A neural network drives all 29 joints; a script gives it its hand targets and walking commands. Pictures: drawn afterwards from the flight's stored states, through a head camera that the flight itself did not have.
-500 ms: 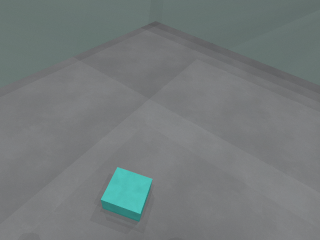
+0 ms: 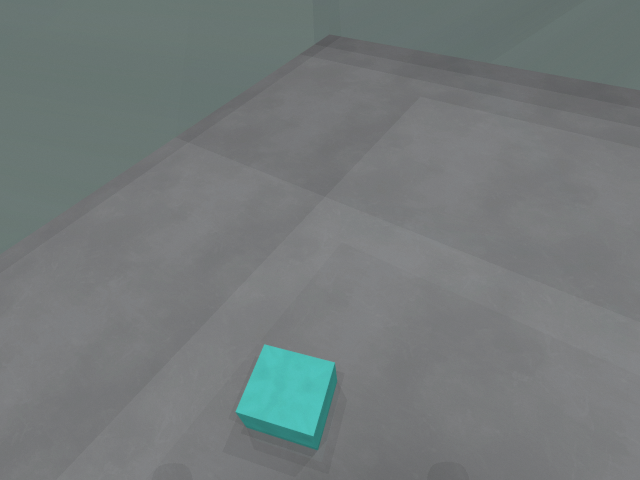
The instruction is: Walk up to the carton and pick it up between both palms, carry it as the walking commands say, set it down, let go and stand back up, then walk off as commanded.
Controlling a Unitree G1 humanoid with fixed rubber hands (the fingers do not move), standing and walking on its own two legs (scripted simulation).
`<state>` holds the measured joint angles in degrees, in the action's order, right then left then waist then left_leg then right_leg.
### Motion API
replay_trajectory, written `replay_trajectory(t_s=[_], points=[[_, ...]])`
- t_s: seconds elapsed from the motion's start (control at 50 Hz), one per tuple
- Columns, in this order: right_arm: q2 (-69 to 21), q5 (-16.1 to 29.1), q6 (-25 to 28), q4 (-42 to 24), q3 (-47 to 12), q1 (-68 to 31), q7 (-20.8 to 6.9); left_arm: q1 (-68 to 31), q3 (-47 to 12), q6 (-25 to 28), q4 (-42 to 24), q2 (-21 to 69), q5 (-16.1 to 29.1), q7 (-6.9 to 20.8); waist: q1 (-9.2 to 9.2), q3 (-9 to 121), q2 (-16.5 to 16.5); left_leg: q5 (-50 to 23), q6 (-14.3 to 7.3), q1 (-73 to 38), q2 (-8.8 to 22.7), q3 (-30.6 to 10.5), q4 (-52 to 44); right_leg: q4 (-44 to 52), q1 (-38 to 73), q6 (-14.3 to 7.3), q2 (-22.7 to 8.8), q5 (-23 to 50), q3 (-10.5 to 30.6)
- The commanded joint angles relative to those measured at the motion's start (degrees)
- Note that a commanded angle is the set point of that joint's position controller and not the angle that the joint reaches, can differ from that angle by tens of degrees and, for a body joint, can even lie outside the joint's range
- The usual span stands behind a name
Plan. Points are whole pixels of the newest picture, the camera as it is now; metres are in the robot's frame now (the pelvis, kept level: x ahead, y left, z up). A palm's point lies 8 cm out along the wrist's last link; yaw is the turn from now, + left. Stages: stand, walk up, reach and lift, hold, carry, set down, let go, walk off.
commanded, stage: walk up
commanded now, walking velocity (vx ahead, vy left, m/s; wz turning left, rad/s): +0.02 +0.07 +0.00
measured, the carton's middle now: (290, 395) +0.49 +0.15 -0.71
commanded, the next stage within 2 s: none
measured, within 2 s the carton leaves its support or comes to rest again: neither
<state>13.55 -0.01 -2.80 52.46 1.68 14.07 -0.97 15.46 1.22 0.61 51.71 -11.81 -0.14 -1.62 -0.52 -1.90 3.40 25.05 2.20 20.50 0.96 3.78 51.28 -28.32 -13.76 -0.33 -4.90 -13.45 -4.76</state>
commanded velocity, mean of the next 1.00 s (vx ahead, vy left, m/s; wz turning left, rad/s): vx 0.06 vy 0.03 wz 0.00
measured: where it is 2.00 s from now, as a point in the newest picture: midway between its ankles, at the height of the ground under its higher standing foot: outside the picture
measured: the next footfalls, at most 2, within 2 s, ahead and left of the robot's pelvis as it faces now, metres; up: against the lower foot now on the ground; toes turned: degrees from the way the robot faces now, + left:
left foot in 0.26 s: +0.03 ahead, +0.14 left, +0.00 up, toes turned +6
right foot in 0.72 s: +0.11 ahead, -0.07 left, +0.00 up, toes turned -4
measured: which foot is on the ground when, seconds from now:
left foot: up 0.00-0.24, down 0.26-1.00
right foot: down 0.00-0.26, up 0.28-0.70, down 0.72-1.00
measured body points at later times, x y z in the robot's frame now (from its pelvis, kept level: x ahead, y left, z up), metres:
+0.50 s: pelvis +0.02 +0.07 +0.01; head +0.03 +0.11 +0.45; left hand +0.06 +0.30 -0.16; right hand +0.02 -0.21 -0.11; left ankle -0.01 +0.14 -0.74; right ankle -0.01 -0.11 -0.68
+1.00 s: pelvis +0.02 +0.03 +0.00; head +0.03 +0.00 +0.45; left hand +0.08 +0.29 -0.12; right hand +0.06 -0.21 -0.16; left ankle -0.01 +0.14 -0.74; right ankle +0.07 -0.07 -0.74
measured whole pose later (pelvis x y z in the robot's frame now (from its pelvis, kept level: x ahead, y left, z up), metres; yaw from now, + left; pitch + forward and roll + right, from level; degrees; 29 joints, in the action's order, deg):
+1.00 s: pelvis +0.02 +0.03 +0.00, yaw +1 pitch -1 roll +1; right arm 13.4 0.0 -0.4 53.5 0.8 16.5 0.7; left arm 14.1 1.3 -1.7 52.1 -11.3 -0.1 -0.6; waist -0.5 -1.4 3.3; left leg 14.9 -1.1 7.7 -0.3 5.5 23.2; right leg -25.0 -15.6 -0.8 -1.8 -8.8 -4.4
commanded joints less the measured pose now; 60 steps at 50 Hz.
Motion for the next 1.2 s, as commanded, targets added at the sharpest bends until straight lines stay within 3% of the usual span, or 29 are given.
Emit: replay_trajectory(t_s=[0.0, 0.06, 0.1, 0.16, 0.18, 0.2, 0.22, 0.24, 0.26, 0.3, 0.36, 0.38, 0.4, 0.46, 0.56, 0.6, 0.64, 0.68, 0.72, 0.74, 0.78, 0.84, 1.02, 1.04, 1.06, 1.08, 1.1, 1.16, 1.18], points=[[1.78, -0.63, -1.10, -0.94, 0.72, 1.33, -0.11, -1.32, 2.35, 0.19, -1.32, -6.69, -1.69, -0.51, 0.54, 1.63, -19.37, -3.23, -0.53, -1.48, 1.01, -2.79, -6.43, 16.00, -3.10, -5.93, -8.55, 3.33, 7.46], [5.97, -0.96, -1.31, -2.11, 1.44, -0.71, -0.36, 2.69, 4.69, -0.45, -0.77, -12.49, -2.04, -0.92, -2.17, -1.60, -19.75, -1.63, 0.46, 2.27, 1.38, -1.06, -10.79, 16.34, -0.98, -8.07, -14.16, -3.71, 13.89], [4.95, -1.07, -0.62, -2.52, 1.29, -0.81, -0.84, 3.14, 4.88, -1.00, -0.50, -12.63, -2.20, -0.55, -2.20, 0.42, -19.10, -0.45, 0.49, -1.06, 1.74, -0.63, -14.52, 16.91, -1.96, -8.33, -15.57, -10.40, 15.23], [3.74, -0.79, 1.12, 0.28, 0.96, 8.21, -1.83, -4.04, 4.71, -1.61, -1.75, -12.45, -2.47, 0.48, 4.34, 1.71, -14.60, -5.76, -0.52, -19.71, 0.37, 2.28, -23.38, 14.07, -15.83, -3.93, -12.13, -25.80, 11.10], [4.58, -0.93, 1.75, 2.65, 1.43, 14.21, -1.47, -4.03, 3.74, -1.87, -2.18, -9.27, -2.34, 0.71, 6.70, 2.62, -7.77, -2.25, -1.82, -26.47, 1.51, 1.13, -28.05, 7.87, -20.11, -0.89, -8.71, -25.00, 6.83], [8.98, -1.68, 2.35, 3.48, 2.13, 19.11, -0.60, -3.55, 2.31, -1.69, -3.56, -4.18, -1.57, 1.16, 8.87, 2.96, 12.17, 14.73, -4.45, -25.08, 15.90, -18.44, -44.43, -10.57, -23.49, 2.28, 0.14, -21.19, -2.34], [11.57, -1.60, 2.98, 1.50, 2.22, 14.68, 0.80, -5.74, 1.87, -1.66, -4.21, -4.02, -1.99, 1.53, 7.80, -3.10, 15.66, 21.12, -4.81, -16.20, 22.02, -27.64, -50.56, -18.40, -25.46, 2.16, 2.32, -15.78, 1.22], [12.29, -1.41, 3.53, 0.18, 2.29, 9.86, 1.23, -4.62, 2.66, -1.95, -3.24, -6.90, -2.75, 2.05, 5.70, -6.50, 10.10, 22.48, -4.70, -11.20, 24.56, -29.35, -52.36, -21.38, -24.42, 2.36, 0.10, -11.95, 4.29], [10.59, -0.85, 3.83, -0.18, 1.71, 5.97, 1.38, -4.37, 3.15, -2.16, -2.72, -7.59, -2.70, 2.63, 3.62, -7.65, 5.93, 14.70, -3.79, -9.50, 20.84, -25.28, -51.31, -21.32, -22.21, 2.17, -0.48, -7.56, 5.78], [6.64, -1.01, 4.53, -0.70, 0.42, 2.80, 1.65, -0.81, 3.32, -2.30, -0.64, -6.67, -1.79, 3.35, 0.93, -5.85, 7.30, 3.34, -3.99, -9.82, 15.59, -17.70, -47.51, -24.03, -17.81, 2.38, 0.24, -2.06, 4.86], [4.30, -0.68, 5.37, -0.19, -0.32, 4.72, 2.58, 4.13, 2.55, -2.73, 0.88, -3.40, -0.31, 1.74, -1.69, -0.36, 5.74, -63.46, -4.47, -15.46, 11.85, -6.51, -34.21, -22.65, -8.69, 2.39, 2.36, -5.31, 2.48], [4.86, -0.50, 5.57, 0.16, 0.03, 7.21, 2.59, 4.16, 2.62, -2.93, 1.04, -3.01, -0.16, 1.56, -0.59, 2.62, 7.02, -68.57, -4.25, -19.55, 11.88, -5.96, -32.79, -22.86, -9.17, 2.43, 3.52, -4.96, 1.06], [5.34, -0.65, 6.00, 1.06, 0.08, 12.14, 2.40, 1.69, 2.41, -2.97, 0.45, -3.54, -0.57, 1.84, 2.17, 5.00, 8.31, -55.38, -5.37, -26.17, 12.79, -8.27, -34.07, -25.58, -14.36, 2.31, 4.00, -3.91, -0.44], [4.10, -0.17, 5.01, 1.22, -0.42, 11.20, 3.17, 0.78, 1.85, -3.74, 0.45, -2.03, -0.07, 1.30, 1.14, 3.54, 9.69, -64.44, -5.80, -25.14, 12.46, -5.93, -31.65, -19.31, -12.04, 2.44, 3.48, -4.62, 1.18], [4.42, -0.34, 3.34, 1.83, -0.75, 11.81, 3.69, -1.95, 0.86, -3.06, -0.97, -1.81, 0.00, 0.65, 3.02, 3.60, 8.08, -56.63, -9.68, -23.34, 12.15, -7.58, -30.71, -7.20, -7.12, 2.05, 3.88, -7.37, -0.39], [5.15, -0.47, 2.79, 1.97, -0.52, 10.31, 3.61, -0.87, 0.63, -2.24, -0.60, -1.78, -0.06, 0.45, 2.24, 4.30, 7.04, -48.58, -10.03, -21.01, 12.26, -8.12, -30.38, -0.18, -2.86, 1.53, 3.54, -4.40, -1.05], [6.03, -0.27, 2.72, 0.99, -0.08, 6.77, 3.33, 3.50, 0.75, -1.23, 1.85, -3.57, -0.50, -0.16, -0.11, 6.09, 1.61, -38.72, -7.78, -18.01, 10.01, -6.20, -28.05, 10.89, 5.16, 0.68, 0.60, 7.04, 0.10], [2.94, 0.13, 3.11, 0.12, -0.96, 6.99, 2.95, 4.11, 1.29, -0.41, 2.86, -6.83, -1.05, -0.44, 0.61, 7.20, -8.16, -19.82, -4.37, -11.46, 4.60, -3.13, -28.46, 9.69, 10.89, -1.81, -6.59, 22.42, 7.58], [2.46, -0.15, 2.18, 0.51, -1.23, 7.00, 2.47, 2.00, 1.39, -0.58, 2.56, -6.70, -1.08, -0.13, 0.78, 3.49, -11.68, -9.31, -3.77, -9.65, 1.53, -1.99, -29.13, 12.80, 5.81, -3.00, -8.68, 12.53, 11.74], [2.19, -0.08, 1.69, 0.96, -1.00, 7.68, 2.23, 1.45, 1.52, -0.99, 2.48, -6.05, -0.70, 0.31, 0.68, 0.78, -12.62, -7.96, -3.71, -11.03, 1.24, -2.35, -30.10, 15.57, 0.92, -3.19, -7.81, 1.05, 12.70], [2.62, -0.38, 1.78, 2.16, -0.97, 8.43, 1.97, -0.69, 1.53, -1.00, 1.90, -4.80, -0.84, 0.78, 1.09, -0.55, -13.79, -9.97, -3.80, -12.60, 2.46, -3.81, -30.77, 17.82, -0.99, -2.36, -5.99, -5.72, 12.09], [3.94, -0.18, 2.47, 2.90, -0.63, 8.06, 1.84, -0.18, 1.10, -0.44, 2.16, -4.37, -0.55, 0.81, 0.83, 1.21, -14.41, -11.39, -3.25, -12.98, 2.70, -4.26, -30.86, 18.54, 0.32, -1.44, -4.99, -5.63, 11.67], [3.39, -0.22, 3.91, 3.15, -0.80, 5.71, 1.82, 0.83, 1.19, 0.13, 2.63, -4.90, -0.30, 0.76, -0.11, 2.87, -7.13, -13.06, -3.55, -11.75, 4.75, -5.37, -35.97, 12.10, 4.44, -1.25, -2.74, 4.93, 8.31], [5.18, -0.76, 3.18, -0.01, 0.69, 5.10, 1.86, 0.86, 2.56, -0.33, -0.80, -9.72, -1.05, 0.21, 0.58, 3.34, -6.98, -11.23, -2.73, -9.16, 4.06, -2.02, -30.55, 10.92, 2.06, -1.64, -4.13, 0.27, 10.02], [10.90, -3.31, 0.30, -2.51, 2.49, 0.44, 0.39, 15.34, 4.72, -2.02, 4.79, -15.41, -2.91, -1.59, -3.05, 0.05, -1.83, 1.68, -0.02, 3.21, -3.33, 6.32, -14.98, 17.94, 4.90, -5.85, -15.76, -18.32, 29.28], [8.40, -3.99, -1.01, -4.24, 2.28, -0.54, -0.71, 17.58, 6.60, -2.91, 5.47, -19.31, -3.31, -2.42, -4.14, -1.79, -7.66, 3.64, -0.29, 9.85, -1.34, -2.62, -1.54, 24.41, 2.45, -9.67, -23.31, -27.60, 42.78], [7.31, -4.27, -1.34, -4.33, 2.22, -1.48, -1.13, 12.53, 6.55, -3.25, 4.30, -18.03, -2.90, -2.74, -3.23, -5.39, -7.45, -0.44, -0.09, 10.40, 0.32, -5.77, 3.11, 24.97, -2.12, -9.66, -22.92, -27.50, 43.29], [6.75, -2.98, -0.15, -3.41, 2.80, 2.02, -1.08, 4.67, 6.67, -2.06, 0.54, -15.75, -2.27, -2.47, -0.48, -3.08, -4.74, -1.74, 0.19, 7.30, 2.93, -6.37, 3.29, 20.64, -3.15, -8.02, -17.61, -16.88, 32.34], [6.26, -2.40, -0.12, -3.33, 2.53, 2.06, -1.27, 3.46, 6.93, -1.90, -0.21, -15.72, -2.17, -2.37, 0.10, -2.92, -7.52, -1.92, 0.81, 5.83, 2.51, -5.07, 2.10, 19.98, -4.04, -7.15, -15.84, -14.71, 28.24]])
